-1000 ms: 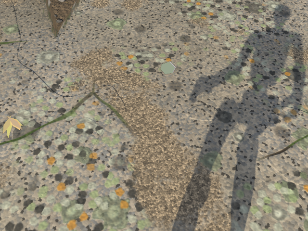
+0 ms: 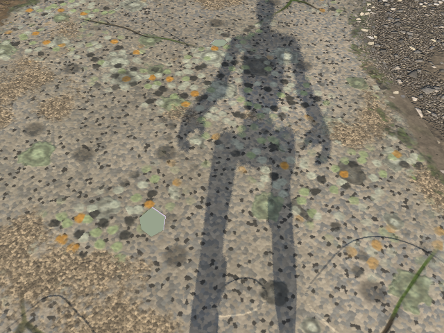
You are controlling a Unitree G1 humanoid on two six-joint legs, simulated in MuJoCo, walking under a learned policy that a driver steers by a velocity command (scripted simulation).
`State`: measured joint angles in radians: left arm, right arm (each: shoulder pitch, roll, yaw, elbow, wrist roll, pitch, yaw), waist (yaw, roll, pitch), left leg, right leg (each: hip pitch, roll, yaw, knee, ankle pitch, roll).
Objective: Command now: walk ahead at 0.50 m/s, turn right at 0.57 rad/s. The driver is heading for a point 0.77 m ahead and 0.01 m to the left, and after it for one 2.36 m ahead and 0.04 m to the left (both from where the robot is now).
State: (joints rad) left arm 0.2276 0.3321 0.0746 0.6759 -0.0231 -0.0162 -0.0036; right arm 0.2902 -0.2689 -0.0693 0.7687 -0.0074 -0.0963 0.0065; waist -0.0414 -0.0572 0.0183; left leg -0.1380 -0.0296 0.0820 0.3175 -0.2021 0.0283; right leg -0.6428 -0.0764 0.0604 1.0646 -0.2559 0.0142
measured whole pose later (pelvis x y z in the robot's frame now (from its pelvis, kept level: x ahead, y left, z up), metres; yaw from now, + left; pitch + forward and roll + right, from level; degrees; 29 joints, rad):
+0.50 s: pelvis +0.27 -0.09 +0.00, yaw -10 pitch +1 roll -1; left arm 0.28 0.26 0.05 0.71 0.01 -0.07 -0.03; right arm 0.21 -0.31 -0.05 0.79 0.02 -0.06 0.01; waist 0.01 0.04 0.04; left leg -0.65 0.14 -0.05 1.08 -0.21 -0.02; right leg -0.18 0.07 -0.06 0.34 -0.18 -0.09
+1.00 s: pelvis +0.57 -0.05 -0.01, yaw +6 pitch +2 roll +0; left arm 0.18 0.29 0.04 0.71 0.01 -0.11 0.00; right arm 0.28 -0.29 -0.06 0.71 0.01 -0.05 0.03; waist -0.02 -0.02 0.05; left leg -0.29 -0.11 -0.03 0.43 -0.16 0.10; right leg -0.52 -0.07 0.06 1.12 -0.35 0.01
